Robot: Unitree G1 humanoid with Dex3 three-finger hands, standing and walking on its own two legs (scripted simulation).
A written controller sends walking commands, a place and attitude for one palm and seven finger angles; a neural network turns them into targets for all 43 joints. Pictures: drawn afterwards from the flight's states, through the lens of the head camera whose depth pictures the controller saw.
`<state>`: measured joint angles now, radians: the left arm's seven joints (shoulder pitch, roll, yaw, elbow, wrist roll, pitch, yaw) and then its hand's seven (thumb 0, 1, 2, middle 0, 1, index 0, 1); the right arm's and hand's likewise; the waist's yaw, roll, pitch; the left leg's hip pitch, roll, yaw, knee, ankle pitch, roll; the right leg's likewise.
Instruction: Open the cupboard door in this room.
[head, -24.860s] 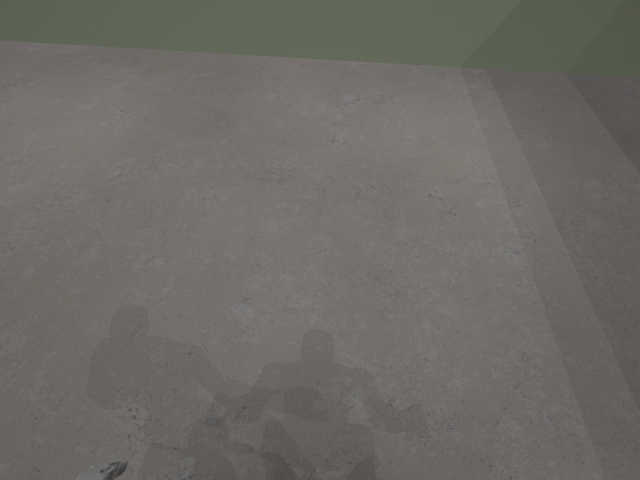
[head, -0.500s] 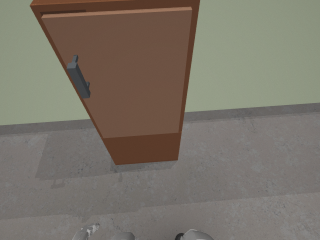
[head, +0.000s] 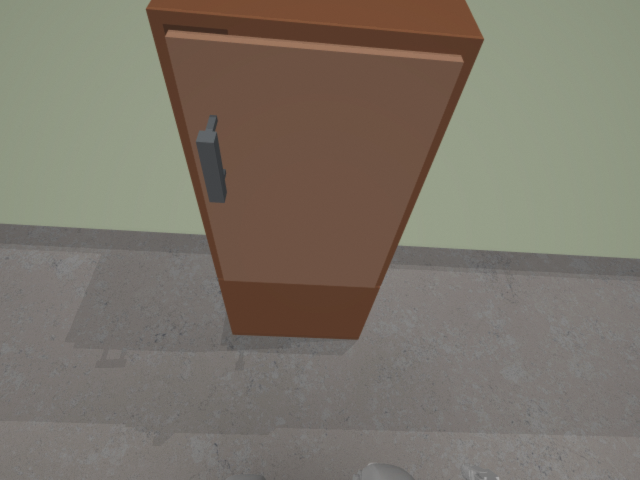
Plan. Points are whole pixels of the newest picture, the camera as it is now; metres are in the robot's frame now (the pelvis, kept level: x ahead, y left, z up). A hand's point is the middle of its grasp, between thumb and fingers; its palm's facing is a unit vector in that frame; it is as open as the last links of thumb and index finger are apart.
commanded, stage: come to a stop and stand still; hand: left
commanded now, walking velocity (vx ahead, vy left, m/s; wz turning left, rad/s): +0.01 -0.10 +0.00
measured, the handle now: (215, 159) +0.53 +0.22 +0.05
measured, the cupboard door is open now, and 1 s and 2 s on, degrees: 0 0 0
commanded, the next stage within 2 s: look again from close up in 1.42 s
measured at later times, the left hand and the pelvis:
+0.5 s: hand out of the picture -0.02 +0.11 -0.17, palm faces -0.01 -0.98 -0.22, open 7.3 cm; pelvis -0.05 -0.07 +0.00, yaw -1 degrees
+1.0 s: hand out of the picture -0.01 +0.09 -0.18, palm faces +0.03 -0.99 -0.15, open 7.4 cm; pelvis +0.00 -0.06 +0.00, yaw -1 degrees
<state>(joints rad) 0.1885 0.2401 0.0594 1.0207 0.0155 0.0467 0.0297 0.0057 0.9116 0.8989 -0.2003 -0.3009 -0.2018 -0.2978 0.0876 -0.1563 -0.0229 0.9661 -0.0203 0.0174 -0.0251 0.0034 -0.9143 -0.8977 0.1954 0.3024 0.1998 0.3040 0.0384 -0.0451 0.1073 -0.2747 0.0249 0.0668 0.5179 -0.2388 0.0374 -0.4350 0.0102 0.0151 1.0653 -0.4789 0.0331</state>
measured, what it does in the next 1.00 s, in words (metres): steps on the spot: right foot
